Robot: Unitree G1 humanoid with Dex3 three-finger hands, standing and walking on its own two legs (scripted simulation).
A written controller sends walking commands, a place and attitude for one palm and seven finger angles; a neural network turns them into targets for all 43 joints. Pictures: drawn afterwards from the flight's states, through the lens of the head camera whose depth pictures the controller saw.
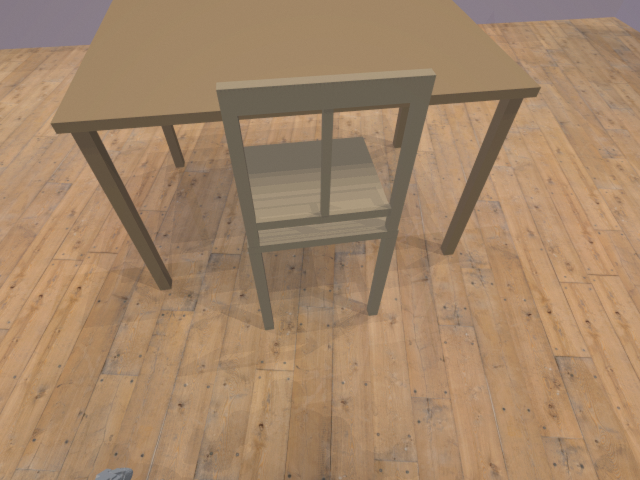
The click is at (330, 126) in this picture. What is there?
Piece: chair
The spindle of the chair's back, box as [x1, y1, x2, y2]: [320, 109, 333, 215]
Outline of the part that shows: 333,109 322,110 320,196 321,215 328,215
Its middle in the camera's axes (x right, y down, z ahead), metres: +0.01 -0.16 +0.85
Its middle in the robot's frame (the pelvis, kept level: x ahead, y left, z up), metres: +0.73 +0.03 -0.07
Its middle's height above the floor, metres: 0.70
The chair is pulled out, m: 0.00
